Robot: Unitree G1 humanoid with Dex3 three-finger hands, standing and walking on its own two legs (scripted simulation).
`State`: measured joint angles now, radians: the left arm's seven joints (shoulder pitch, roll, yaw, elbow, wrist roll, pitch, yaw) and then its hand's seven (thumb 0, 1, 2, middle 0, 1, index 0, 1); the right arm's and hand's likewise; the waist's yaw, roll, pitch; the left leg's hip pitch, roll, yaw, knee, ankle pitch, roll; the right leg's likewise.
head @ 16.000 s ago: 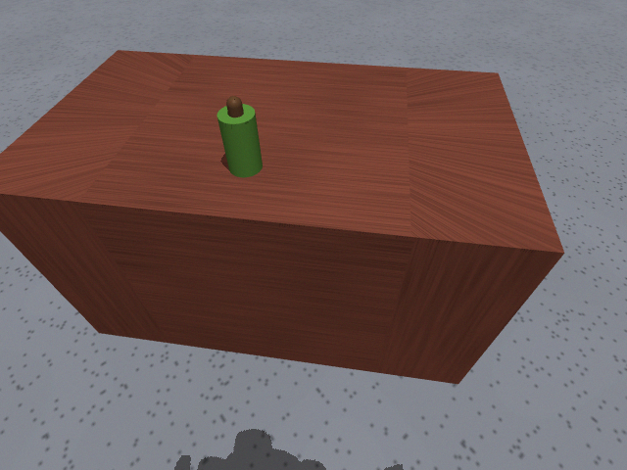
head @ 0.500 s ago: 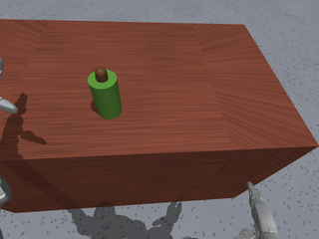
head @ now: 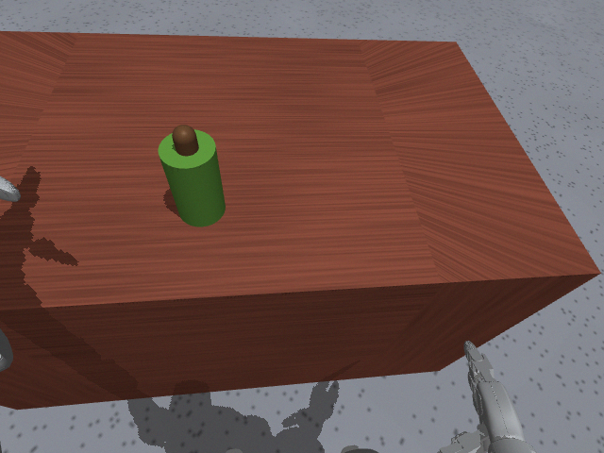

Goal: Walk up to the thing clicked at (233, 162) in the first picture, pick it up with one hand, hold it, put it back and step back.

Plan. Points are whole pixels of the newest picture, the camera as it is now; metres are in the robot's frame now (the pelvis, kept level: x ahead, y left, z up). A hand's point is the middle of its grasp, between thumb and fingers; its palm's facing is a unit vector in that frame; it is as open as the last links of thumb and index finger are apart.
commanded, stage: approach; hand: left
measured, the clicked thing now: (193, 173) +0.51 +0.14 +0.05
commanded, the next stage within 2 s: close in in 0.36 s
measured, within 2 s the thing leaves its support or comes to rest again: neither
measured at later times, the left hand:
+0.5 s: hand (126, 185) +0.48 +0.23 +0.06, palm faces -0.02 -1.00 +0.06, open 17.3 cm
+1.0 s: hand (173, 171) +0.51 +0.17 +0.05, palm faces +0.04 -1.00 +0.01, open 17.4 cm
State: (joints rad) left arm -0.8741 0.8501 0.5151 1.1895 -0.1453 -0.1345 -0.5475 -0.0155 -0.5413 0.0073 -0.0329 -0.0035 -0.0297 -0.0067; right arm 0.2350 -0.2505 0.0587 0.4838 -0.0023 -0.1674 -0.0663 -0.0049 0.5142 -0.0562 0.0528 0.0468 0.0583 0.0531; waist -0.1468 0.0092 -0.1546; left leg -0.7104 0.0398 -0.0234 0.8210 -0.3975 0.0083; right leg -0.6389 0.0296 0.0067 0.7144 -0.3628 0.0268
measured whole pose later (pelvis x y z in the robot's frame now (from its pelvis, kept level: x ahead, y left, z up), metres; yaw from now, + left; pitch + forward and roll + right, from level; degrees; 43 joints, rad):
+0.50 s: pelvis -0.02 +0.00 -0.03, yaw +0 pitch +20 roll -4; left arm -0.89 0.63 0.43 1.17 -0.13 -0.26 -0.39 -0.01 -0.47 0.06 -0.04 -0.03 -0.03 -0.04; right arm 0.27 -0.26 0.04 0.24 -0.03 -0.15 -0.02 -0.01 0.55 -0.05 0.05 0.05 0.06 0.05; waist -0.20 -0.01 -0.12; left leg -0.91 0.04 -0.04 0.99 -0.43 0.00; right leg -0.85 0.04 0.00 0.90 -0.41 0.02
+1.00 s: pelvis -0.03 -0.01 -0.05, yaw -1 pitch +24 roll -3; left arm -0.98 0.55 0.41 1.21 -0.07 -0.32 -0.18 -0.01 -0.49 0.01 -0.04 -0.01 -0.05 0.00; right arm 0.30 -0.25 -0.02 0.09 -0.04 -0.05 0.01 -0.01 0.54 -0.05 0.05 0.05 0.06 0.05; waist -0.23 0.03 -0.16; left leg -1.05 0.05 -0.03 1.10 -0.48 0.00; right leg -1.00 0.04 0.00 1.04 -0.46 0.02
